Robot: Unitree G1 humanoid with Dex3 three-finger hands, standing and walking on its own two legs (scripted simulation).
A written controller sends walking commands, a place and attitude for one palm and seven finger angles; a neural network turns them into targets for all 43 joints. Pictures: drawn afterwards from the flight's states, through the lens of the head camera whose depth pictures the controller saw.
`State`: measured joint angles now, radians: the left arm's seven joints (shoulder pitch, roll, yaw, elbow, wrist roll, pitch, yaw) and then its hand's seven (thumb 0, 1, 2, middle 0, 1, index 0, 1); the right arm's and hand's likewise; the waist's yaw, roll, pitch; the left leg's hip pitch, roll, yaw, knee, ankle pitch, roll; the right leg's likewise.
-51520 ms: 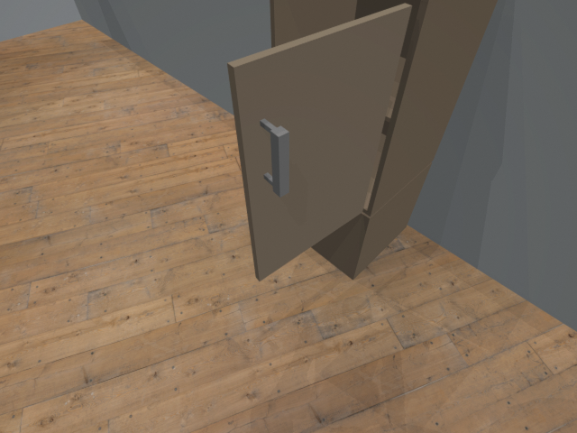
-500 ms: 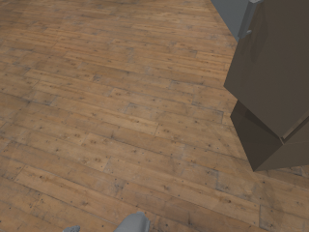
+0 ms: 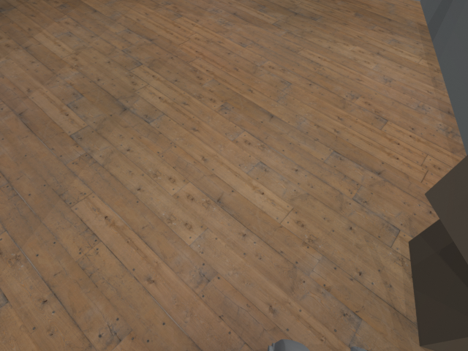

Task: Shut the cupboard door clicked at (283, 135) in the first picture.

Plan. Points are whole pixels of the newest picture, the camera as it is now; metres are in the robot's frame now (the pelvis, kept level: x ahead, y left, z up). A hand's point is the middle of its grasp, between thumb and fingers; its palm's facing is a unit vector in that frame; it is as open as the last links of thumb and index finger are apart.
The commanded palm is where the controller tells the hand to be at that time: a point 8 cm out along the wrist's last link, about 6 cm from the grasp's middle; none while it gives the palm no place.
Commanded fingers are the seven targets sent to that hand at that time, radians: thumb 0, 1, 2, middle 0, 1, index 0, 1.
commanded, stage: walk to a spot facing it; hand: left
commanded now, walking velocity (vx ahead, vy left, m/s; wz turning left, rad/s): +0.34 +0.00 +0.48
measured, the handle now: out of the picture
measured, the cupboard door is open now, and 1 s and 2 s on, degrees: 22 22 22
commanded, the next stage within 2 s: turn to face it in 0.68 s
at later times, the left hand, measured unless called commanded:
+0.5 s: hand (159, 314) +0.20 +0.15 -0.15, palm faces +0.27 -0.93 -0.24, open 7.2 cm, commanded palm none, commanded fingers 0.00 0.90 0.90 -0.20 -0.30 -0.20 -0.30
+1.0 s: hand (121, 253) +0.32 +0.27 -0.16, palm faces +0.47 -0.85 -0.21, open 7.4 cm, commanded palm none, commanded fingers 0.00 0.90 0.90 -0.20 -0.30 -0.20 -0.30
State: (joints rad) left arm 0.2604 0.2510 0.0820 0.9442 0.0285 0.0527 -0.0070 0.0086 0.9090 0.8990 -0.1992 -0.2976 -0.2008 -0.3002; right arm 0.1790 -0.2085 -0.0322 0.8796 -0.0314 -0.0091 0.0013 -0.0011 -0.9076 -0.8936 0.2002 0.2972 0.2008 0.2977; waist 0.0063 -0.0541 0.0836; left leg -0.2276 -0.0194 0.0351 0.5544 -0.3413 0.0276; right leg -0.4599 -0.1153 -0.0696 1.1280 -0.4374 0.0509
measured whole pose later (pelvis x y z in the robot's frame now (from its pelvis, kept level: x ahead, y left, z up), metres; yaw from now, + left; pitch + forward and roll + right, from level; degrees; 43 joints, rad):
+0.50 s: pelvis +0.19 -0.04 +0.01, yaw +15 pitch +2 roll +1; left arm 0.26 0.16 0.06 0.94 0.03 -0.06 0.02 0.00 0.94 0.90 -0.20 -0.30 -0.20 -0.30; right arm 0.25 -0.22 -0.07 0.98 -0.03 0.01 0.03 0.00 -0.91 -0.89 0.20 0.30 0.20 0.30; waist -0.04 0.01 0.06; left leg -0.59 0.06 0.02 1.17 -0.27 0.01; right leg -0.16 -0.09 -0.24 0.42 -0.28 -0.01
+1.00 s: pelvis +0.34 +0.06 +0.01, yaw +26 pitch +0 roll +0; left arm 0.19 0.20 0.05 0.94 0.02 0.02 0.02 0.00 0.91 0.90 -0.20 -0.30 -0.20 -0.30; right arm 0.16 -0.18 0.00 0.94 -0.03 -0.02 -0.03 0.00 -0.91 -0.89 0.20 0.30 0.20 0.30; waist 0.02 -0.02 0.07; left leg -0.26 -0.05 0.10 0.46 -0.21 0.09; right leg -0.51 -0.09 0.01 1.01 -0.32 0.05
